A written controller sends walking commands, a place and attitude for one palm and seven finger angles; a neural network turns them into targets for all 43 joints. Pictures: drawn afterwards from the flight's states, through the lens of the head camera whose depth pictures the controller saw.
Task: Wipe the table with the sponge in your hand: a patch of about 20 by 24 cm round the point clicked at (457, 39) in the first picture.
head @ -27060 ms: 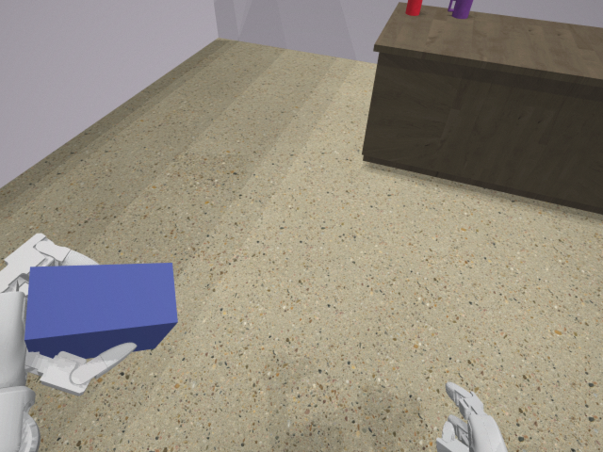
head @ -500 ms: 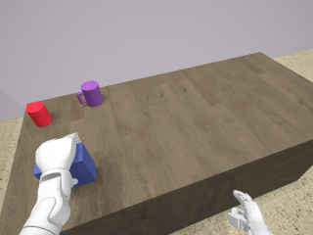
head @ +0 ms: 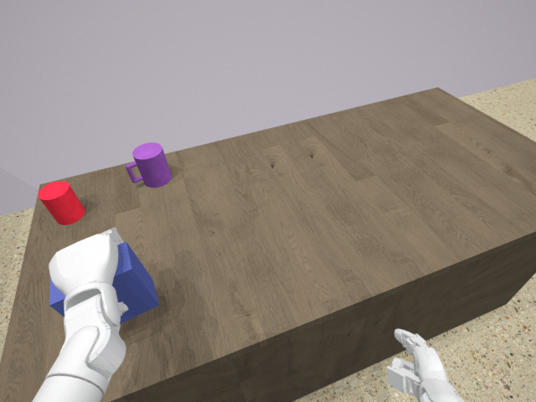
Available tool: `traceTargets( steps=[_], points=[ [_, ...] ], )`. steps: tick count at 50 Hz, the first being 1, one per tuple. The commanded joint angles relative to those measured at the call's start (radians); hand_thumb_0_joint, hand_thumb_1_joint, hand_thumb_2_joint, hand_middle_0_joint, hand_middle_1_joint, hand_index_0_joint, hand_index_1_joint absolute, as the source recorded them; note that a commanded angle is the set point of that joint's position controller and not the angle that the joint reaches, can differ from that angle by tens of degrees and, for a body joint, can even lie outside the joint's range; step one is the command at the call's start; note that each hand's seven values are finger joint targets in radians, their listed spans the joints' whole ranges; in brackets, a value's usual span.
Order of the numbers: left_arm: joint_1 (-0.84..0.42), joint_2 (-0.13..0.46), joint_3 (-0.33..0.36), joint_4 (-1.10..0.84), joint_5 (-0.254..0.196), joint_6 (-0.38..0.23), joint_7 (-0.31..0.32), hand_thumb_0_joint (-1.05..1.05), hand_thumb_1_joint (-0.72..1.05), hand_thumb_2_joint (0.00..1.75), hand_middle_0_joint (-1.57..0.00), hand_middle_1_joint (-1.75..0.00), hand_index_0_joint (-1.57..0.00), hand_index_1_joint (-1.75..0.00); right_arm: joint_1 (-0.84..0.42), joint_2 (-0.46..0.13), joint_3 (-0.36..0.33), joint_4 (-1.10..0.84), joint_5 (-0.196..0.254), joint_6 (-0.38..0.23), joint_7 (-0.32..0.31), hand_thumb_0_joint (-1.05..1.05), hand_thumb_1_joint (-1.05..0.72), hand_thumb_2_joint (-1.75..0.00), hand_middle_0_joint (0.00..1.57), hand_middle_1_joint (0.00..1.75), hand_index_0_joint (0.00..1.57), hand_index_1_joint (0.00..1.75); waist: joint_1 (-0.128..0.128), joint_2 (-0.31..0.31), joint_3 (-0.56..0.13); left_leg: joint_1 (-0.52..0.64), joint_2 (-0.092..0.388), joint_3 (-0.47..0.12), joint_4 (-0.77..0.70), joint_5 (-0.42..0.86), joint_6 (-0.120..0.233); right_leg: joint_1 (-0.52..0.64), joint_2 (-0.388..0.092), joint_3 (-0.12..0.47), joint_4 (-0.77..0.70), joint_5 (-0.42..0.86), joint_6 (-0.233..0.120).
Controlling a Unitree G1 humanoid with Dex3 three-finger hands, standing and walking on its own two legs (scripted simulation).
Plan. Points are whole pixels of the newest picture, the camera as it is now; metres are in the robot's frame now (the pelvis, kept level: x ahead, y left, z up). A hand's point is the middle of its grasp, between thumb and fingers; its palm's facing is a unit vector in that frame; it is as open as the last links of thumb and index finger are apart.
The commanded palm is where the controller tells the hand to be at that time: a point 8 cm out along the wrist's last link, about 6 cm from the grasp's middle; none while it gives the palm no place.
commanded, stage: move the sponge above the wiping area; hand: left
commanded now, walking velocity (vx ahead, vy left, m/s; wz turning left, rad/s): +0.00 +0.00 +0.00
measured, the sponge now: (113, 295) +0.26 +0.31 +0.00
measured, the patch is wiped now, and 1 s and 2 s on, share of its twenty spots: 0.00 0.00 0.10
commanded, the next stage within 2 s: lower the sponge onto the table in 0.06 s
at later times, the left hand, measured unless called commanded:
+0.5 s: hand (113, 293) +0.25 +0.30 +0.03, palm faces -0.05 -0.12 -0.99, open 10.2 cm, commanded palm +0.22 +0.27 +0.09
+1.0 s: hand (128, 318) +0.23 +0.27 -0.01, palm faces -0.15 -0.16 -0.98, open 10.2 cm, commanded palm +0.22 +0.27 +0.06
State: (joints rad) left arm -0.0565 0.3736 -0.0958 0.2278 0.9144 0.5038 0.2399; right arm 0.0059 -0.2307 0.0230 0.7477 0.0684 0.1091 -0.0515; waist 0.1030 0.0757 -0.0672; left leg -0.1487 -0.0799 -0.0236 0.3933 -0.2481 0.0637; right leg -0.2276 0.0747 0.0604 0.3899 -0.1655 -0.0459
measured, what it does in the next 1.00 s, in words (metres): stands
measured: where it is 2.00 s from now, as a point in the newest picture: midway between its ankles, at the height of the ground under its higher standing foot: outside the picture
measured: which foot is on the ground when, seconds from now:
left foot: down 0.00-1.00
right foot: down 0.00-1.00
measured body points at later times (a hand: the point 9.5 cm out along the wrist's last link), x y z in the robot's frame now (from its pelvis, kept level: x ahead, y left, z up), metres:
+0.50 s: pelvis +0.00 +0.00 +0.00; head -0.01 -0.03 +0.45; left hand +0.25 +0.30 +0.08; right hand +0.25 -0.20 -0.09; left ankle -0.03 +0.07 -0.74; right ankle +0.02 -0.09 -0.74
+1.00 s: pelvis -0.01 -0.01 +0.00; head -0.01 -0.04 +0.45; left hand +0.23 +0.28 +0.04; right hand +0.24 -0.23 -0.09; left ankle -0.03 +0.07 -0.74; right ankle +0.02 -0.09 -0.74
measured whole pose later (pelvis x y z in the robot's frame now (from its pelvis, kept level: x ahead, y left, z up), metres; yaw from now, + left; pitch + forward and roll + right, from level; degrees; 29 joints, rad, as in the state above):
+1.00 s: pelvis -0.01 -0.01 +0.00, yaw +1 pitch +1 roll +0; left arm -0.02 0.35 -0.16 0.31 0.93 0.48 0.15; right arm 0.00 -0.25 0.02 0.70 0.06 0.11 -0.07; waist 0.09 0.05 -0.04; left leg -0.19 -0.07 -0.04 0.44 -0.26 0.05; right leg -0.26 0.08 0.04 0.42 -0.17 -0.06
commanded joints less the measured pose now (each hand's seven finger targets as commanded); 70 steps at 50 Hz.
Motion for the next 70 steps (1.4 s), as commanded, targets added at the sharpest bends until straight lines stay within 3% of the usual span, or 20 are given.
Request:
traceTargets(
  steps=[1,5,7,10,12,15,18,21,26,27,32,37,43,48,52,53,57,61,66,70],
  points=[
    [-0.143,0.090,-0.055,-0.127,-0.001,0.100,-0.103,0.00,0.10,1.30,-1.20,-1.60,-1.20,-1.60,-0.252,-0.147,-0.018,-0.223,0.014,-0.042,-0.009,0.00,-0.90,-0.90,0.20,0.30,0.20,0.30,-0.025,-0.120,-0.113,-0.064,0.033,-0.094,-0.050,0.234,-0.045,0.166,-0.059,0.072,-0.032,0.179,-0.047],
    [-0.251,0.154,-0.022,-0.276,0.054,-0.061,-0.147,0.00,0.10,1.30,-1.20,-1.60,-1.20,-1.60,-0.201,-0.134,-0.023,-0.239,-0.020,-0.061,-0.020,0.00,-0.90,-0.90,0.20,0.30,0.20,0.30,-0.023,-0.042,-0.239,-0.005,0.030,-0.102,-0.009,0.266,-0.020,0.182,-0.052,0.081,-0.002,0.210,-0.055],
    [-0.308,0.284,0.100,-0.365,0.081,-0.172,-0.107,0.00,0.10,1.30,-1.20,-1.60,-1.20,-1.60,-0.175,-0.132,-0.030,-0.225,-0.042,-0.075,-0.034,0.00,-0.90,-0.90,0.20,0.30,0.20,0.30,-0.002,-0.002,-0.291,0.015,0.038,-0.116,-0.004,0.274,-0.025,0.202,-0.039,0.109,0.011,0.223,-0.061],
    [-0.312,0.276,0.143,-0.374,0.134,-0.265,-0.005,0.00,0.10,1.30,-1.20,-1.60,-1.20,-1.60,-0.162,-0.113,-0.039,-0.201,-0.055,-0.097,-0.038,0.00,-0.90,-0.90,0.20,0.30,0.20,0.30,0.011,0.058,-0.283,0.006,0.052,-0.126,-0.009,0.338,-0.058,0.193,-0.033,0.107,0.030,0.248,-0.069],
    [-0.316,0.306,0.188,-0.353,0.147,-0.249,0.056,0.00,0.10,1.30,-1.20,-1.60,-1.20,-1.60,-0.171,-0.120,-0.041,-0.186,-0.048,-0.096,-0.032,0.00,-0.90,-0.90,0.20,0.30,0.20,0.30,0.021,0.085,-0.232,-0.015,0.057,-0.136,-0.025,0.310,-0.074,0.160,-0.023,0.121,0.021,0.208,-0.079],
    [-0.258,0.185,0.098,-0.241,0.112,-0.145,0.086,0.00,0.10,1.30,-1.20,-1.60,-1.20,-1.60,-0.208,-0.114,-0.041,-0.182,-0.021,-0.087,-0.015,0.00,-0.90,-0.90,0.20,0.30,0.20,0.30,0.015,0.019,-0.173,-0.036,0.051,-0.115,-0.046,0.266,-0.085,0.129,-0.034,0.100,-0.009,0.143,-0.074],
    [-0.184,0.115,0.040,-0.144,0.017,-0.011,0.042,0.00,0.10,1.30,-1.20,-1.60,-1.20,-1.60,-0.245,-0.124,-0.035,-0.195,0.003,-0.064,-0.014,0.00,-0.90,-0.90,0.20,0.30,0.20,0.30,0.004,-0.071,-0.135,-0.052,0.043,-0.088,-0.059,0.209,-0.067,0.152,-0.047,0.082,-0.041,0.111,-0.057],
    [-0.194,0.092,-0.034,-0.123,0.009,0.071,-0.047,0.00,0.10,1.30,-1.20,-1.60,-1.20,-1.60,-0.260,-0.138,-0.024,-0.207,0.010,-0.043,-0.017,0.00,-0.90,-0.90,0.20,0.30,0.20,0.30,-0.019,-0.125,-0.135,-0.059,0.034,-0.093,-0.055,0.211,-0.054,0.159,-0.056,0.080,-0.041,0.140,-0.049],
    [-0.271,0.125,-0.043,-0.183,0.063,-0.030,-0.131,0.00,0.10,1.30,-1.20,-1.60,-1.20,-1.60,-0.207,-0.134,-0.017,-0.231,-0.014,-0.051,-0.020,0.00,-0.90,-0.90,0.20,0.30,0.20,0.30,-0.024,-0.084,-0.207,-0.030,0.030,-0.104,-0.021,0.239,-0.030,0.158,-0.049,0.071,-0.009,0.162,-0.056],
    [-0.289,0.199,0.028,-0.220,0.072,-0.075,-0.120,0.00,0.10,1.30,-1.20,-1.60,-1.20,-1.60,-0.194,-0.140,-0.022,-0.225,-0.022,-0.055,-0.025,0.00,-0.90,-0.90,0.20,0.30,0.20,0.30,-0.013,-0.065,-0.243,-0.020,0.033,-0.107,-0.016,0.237,-0.030,0.173,-0.041,0.092,-0.002,0.167,-0.061],
    [-0.307,0.271,0.143,-0.291,0.149,-0.220,0.010,0.00,0.10,1.30,-1.20,-1.60,-1.20,-1.60,-0.168,-0.124,-0.038,-0.206,-0.045,-0.084,-0.022,0.00,-0.90,-0.90,0.20,0.30,0.20,0.30,0.026,0.062,-0.261,-0.034,0.045,-0.128,-0.015,0.290,-0.064,0.171,-0.026,0.114,0.035,0.210,-0.078],
    [-0.189,0.203,0.134,-0.215,0.100,-0.124,0.098,0.00,0.10,1.30,-1.20,-1.60,-1.20,-1.60,-0.203,-0.124,-0.047,-0.199,-0.020,-0.079,-0.002,0.00,-0.90,-0.90,0.20,0.30,0.20,0.30,0.029,-0.028,-0.222,-0.065,0.037,-0.102,-0.026,0.269,-0.071,0.176,-0.037,0.130,0.019,0.238,-0.074],
    [-0.151,0.085,-0.016,-0.109,0.024,0.042,-0.001,0.00,0.10,1.30,-1.20,-1.60,-1.20,-1.60,-0.235,-0.136,-0.034,-0.212,0.007,-0.045,-0.012,0.00,-0.90,-0.90,0.20,0.30,0.20,0.30,-0.021,-0.126,-0.131,-0.093,0.027,-0.080,-0.031,0.171,-0.036,0.149,-0.051,0.105,-0.024,0.155,-0.048],
    [-0.275,0.166,0.015,-0.183,0.068,-0.073,-0.055,0.00,0.10,1.30,-1.20,-1.60,-1.20,-1.60,-0.193,-0.130,-0.035,-0.221,-0.016,-0.058,-0.035,0.00,-0.90,-0.90,0.20,0.30,0.20,0.30,-0.023,-0.031,-0.232,-0.056,0.015,-0.083,0.003,0.173,-0.013,0.167,-0.052,0.108,-0.002,0.161,-0.055],
    [-0.333,0.254,0.113,-0.203,0.124,-0.221,0.010,0.00,0.10,1.30,-1.20,-1.60,-1.20,-1.60,-0.154,-0.122,-0.046,-0.196,-0.037,-0.082,-0.043,0.00,-0.90,-0.90,0.20,0.30,0.20,0.30,-0.008,0.045,-0.248,-0.061,0.023,-0.096,0.012,0.172,-0.028,0.133,-0.036,0.128,0.015,0.144,-0.067],
    [-0.332,0.206,0.083,-0.182,0.136,-0.236,0.032,0.00,0.10,1.30,-1.20,-1.60,-1.20,-1.60,-0.147,-0.111,-0.048,-0.195,-0.039,-0.086,-0.041,0.00,-0.90,-0.90,0.20,0.30,0.20,0.30,-0.016,0.046,-0.236,-0.068,0.027,-0.093,0.012,0.166,-0.032,0.116,-0.036,0.109,0.017,0.121,-0.064],
    [-0.250,0.211,0.132,-0.088,0.110,-0.203,0.100,0.00,0.10,1.30,-1.20,-1.60,-1.20,-1.60,-0.155,-0.124,-0.056,-0.188,-0.020,-0.086,-0.029,0.00,-0.90,-0.90,0.20,0.30,0.20,0.30,0.001,-0.025,-0.200,-0.118,0.027,-0.094,-0.004,0.140,-0.046,0.102,-0.037,0.132,0.010,0.107,-0.067],
    [-0.186,0.135,0.073,0.023,0.061,-0.099,0.092,0.00,0.10,1.30,-1.20,-1.60,-1.20,-1.60,-0.179,-0.131,-0.053,-0.191,-0.002,-0.070,-0.025,0.00,-0.90,-0.90,0.20,0.30,0.20,0.30,-0.005,-0.130,-0.177,-0.150,0.028,-0.073,-0.009,0.123,-0.043,0.116,-0.053,0.115,-0.001,0.116,-0.049],
    [-0.196,0.135,0.036,0.003,0.063,-0.066,0.035,0.00,0.10,1.30,-1.20,-1.60,-1.20,-1.60,-0.176,-0.138,-0.049,-0.211,-0.004,-0.057,-0.029,0.00,-0.90,-0.90,0.20,0.30,0.20,0.30,-0.020,-0.102,-0.208,-0.145,0.017,-0.072,0.010,0.137,-0.028,0.134,-0.058,0.120,0.013,0.167,-0.047],
    [-0.361,0.222,0.087,-0.010,0.100,-0.157,0.038,0.00,0.10,1.30,-1.20,-1.60,-1.20,-1.60,-0.138,-0.135,-0.051,-0.193,-0.017,-0.065,-0.047,0.00,-0.90,-0.90,0.20,0.30,0.20,0.30,-0.048,-0.055,-0.209,-0.150,0.018,-0.075,0.026,0.096,-0.018,0.096,-0.052,0.118,0.014,0.109,-0.048]
  ],
)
